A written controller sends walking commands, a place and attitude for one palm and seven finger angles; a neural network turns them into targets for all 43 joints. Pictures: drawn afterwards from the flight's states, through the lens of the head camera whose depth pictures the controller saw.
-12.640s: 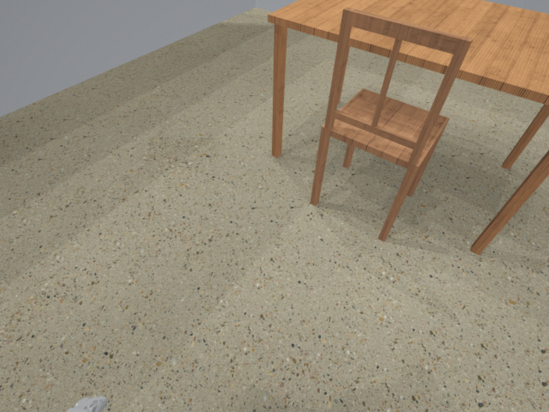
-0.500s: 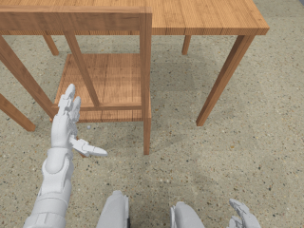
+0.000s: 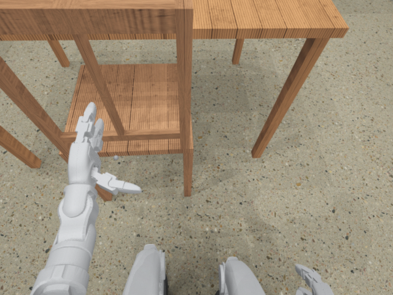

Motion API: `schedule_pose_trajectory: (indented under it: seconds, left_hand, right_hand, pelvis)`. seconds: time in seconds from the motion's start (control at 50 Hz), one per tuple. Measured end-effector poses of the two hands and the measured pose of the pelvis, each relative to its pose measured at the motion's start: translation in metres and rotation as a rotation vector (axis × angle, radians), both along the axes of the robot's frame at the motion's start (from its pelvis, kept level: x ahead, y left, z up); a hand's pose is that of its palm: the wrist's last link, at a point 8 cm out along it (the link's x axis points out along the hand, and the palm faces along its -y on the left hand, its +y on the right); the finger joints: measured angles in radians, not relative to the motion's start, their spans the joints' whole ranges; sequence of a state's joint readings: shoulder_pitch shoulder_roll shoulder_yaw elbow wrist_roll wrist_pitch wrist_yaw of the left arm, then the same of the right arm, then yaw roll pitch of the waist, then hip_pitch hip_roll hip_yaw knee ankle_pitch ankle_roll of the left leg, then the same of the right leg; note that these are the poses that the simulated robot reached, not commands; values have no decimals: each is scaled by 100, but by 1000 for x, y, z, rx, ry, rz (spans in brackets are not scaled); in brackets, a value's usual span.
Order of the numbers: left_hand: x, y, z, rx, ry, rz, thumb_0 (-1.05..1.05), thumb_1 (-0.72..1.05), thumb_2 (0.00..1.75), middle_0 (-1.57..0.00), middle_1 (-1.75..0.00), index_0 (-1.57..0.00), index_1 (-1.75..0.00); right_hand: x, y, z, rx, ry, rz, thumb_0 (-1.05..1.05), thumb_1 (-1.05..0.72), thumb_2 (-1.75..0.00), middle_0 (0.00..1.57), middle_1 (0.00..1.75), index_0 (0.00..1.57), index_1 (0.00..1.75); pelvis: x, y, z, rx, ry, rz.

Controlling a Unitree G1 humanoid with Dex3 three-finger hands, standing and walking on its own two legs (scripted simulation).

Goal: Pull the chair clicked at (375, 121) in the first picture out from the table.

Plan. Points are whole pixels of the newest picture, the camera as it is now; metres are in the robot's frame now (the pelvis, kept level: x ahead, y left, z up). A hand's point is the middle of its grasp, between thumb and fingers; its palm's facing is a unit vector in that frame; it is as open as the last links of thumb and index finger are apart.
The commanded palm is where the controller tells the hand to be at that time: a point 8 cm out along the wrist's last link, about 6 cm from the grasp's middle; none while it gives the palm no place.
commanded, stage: aim the fingers beside a spindle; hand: left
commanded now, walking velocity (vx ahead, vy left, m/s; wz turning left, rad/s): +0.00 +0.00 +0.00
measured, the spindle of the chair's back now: (104, 94) +0.52 +0.21 +0.05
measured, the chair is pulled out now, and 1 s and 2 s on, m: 0.00 0.00 0.00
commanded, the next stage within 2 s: push the fingers through the gap in 0.22 s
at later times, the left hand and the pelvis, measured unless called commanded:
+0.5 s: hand (115, 152) +0.39 +0.17 +0.03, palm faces +0.08 -1.00 -0.04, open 17.0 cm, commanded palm +0.37 +0.22 +0.03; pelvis +0.00 -0.01 +0.00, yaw +0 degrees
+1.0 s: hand (117, 128) +0.45 +0.17 +0.03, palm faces +0.08 -1.00 -0.02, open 17.0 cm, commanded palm +0.42 +0.22 +0.03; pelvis +0.00 +0.00 -0.01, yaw -1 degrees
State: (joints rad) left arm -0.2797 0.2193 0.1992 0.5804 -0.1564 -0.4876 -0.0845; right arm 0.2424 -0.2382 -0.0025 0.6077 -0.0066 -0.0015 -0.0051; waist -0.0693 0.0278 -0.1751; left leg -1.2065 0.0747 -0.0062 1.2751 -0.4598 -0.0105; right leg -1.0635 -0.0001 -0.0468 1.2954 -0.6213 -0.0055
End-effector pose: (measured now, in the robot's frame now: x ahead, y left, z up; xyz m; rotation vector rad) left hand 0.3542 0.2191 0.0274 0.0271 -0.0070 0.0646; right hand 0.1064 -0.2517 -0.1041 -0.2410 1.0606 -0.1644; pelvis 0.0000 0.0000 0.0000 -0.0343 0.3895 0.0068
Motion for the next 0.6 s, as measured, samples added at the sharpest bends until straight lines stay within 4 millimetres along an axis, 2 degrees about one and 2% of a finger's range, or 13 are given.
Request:
schedule_pose_trajectory:
  seconds: [0.22, 0.4, 0.6]
  left_hand:
    - [2, -10, 0, 2, 4, -12, -1, -50, 30, -6, -8, -6, -8]
    - [2, -2, 2, 14, -14, 13, -1, -50, 30, -7, -8, -6, -8]
    - [28, 0, 1, 7, -3, -1, -1, -51, 30, -6, -8, -6, -8]
  right_hand:
    - [11, -1, 2, 6, -24, 9, 0, -91, -90, 20, 30, 21, 30]
    - [12, -3, 0, 2, -21, 12, 0, -91, -90, 20, 30, 21, 30]
    - [0, -10, -5, -20, 18, -3, 0, -91, -90, 20, 30, 21, 30]
  pelvis:
    - [0, -1, 0, 3, -1, 0]
    - [1, -5, -1, 5, -1, 0]
    - [-1, -5, -5, -3, 12, 6]
